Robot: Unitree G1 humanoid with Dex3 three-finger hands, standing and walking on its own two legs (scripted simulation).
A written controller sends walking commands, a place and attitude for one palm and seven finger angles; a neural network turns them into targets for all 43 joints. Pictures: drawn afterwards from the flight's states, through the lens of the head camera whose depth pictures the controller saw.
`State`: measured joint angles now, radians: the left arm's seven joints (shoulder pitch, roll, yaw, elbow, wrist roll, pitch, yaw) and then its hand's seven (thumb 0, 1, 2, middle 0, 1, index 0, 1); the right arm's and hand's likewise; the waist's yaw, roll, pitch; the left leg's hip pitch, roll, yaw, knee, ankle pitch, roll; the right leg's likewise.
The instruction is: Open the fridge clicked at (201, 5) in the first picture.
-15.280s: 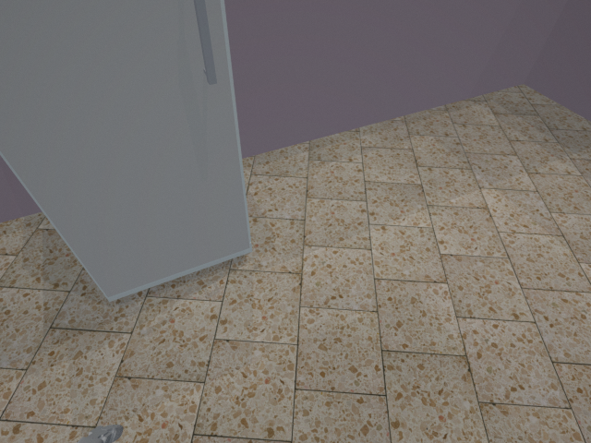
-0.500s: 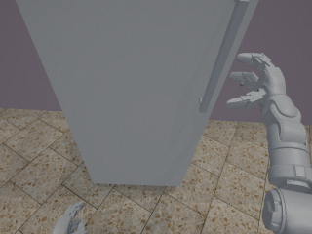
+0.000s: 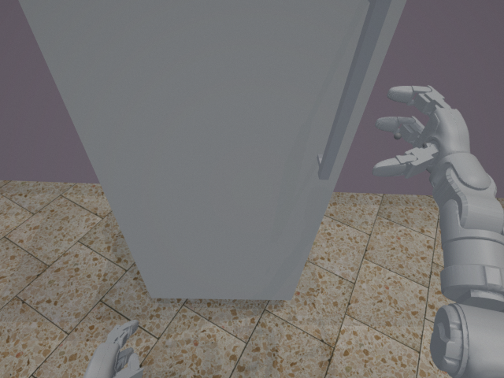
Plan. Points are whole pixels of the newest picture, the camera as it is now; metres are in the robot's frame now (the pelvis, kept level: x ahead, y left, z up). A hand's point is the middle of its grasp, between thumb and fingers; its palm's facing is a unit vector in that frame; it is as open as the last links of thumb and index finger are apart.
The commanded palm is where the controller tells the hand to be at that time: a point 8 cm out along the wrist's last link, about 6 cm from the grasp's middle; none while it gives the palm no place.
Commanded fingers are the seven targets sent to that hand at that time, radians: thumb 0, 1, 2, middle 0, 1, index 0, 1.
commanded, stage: move the hooked fingers beside the handle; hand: right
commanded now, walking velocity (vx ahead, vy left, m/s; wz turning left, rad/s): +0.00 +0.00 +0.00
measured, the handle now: (342, 100) +0.50 -0.11 +0.21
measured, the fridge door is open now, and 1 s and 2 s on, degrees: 0 0 0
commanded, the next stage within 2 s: feel for the door with the fingertips in 0.30 s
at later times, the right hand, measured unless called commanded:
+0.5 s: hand (401, 138) +0.42 -0.19 +0.21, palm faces -0.01 +1.00 -0.04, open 14.0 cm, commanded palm +0.40 -0.22 +0.21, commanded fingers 0.00 0.50 -0.30 0.30 1.20 0.30 1.20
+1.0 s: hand (373, 128) +0.44 -0.15 +0.21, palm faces -0.01 +1.00 -0.02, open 14.0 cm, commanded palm +0.41 -0.20 +0.21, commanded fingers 0.00 0.50 -0.30 0.30 1.20 0.30 1.20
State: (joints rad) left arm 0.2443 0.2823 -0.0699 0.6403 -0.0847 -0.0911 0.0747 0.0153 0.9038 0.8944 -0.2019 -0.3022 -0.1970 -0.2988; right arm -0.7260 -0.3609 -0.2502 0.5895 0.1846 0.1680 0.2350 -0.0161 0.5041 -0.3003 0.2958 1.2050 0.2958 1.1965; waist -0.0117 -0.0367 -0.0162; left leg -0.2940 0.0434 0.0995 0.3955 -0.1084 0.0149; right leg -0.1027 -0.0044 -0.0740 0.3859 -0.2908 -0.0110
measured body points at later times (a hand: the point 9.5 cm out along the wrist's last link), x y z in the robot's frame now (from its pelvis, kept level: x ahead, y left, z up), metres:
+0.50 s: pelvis +0.00 +0.00 +0.00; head +0.01 +0.02 +0.45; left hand +0.14 +0.24 -0.10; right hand +0.41 -0.24 +0.21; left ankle +0.06 +0.11 -0.74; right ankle -0.05 -0.11 -0.74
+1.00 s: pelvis +0.01 +0.00 +0.00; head +0.01 +0.02 +0.45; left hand +0.16 +0.23 -0.10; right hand +0.43 -0.20 +0.21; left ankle +0.06 +0.11 -0.74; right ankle -0.05 -0.11 -0.74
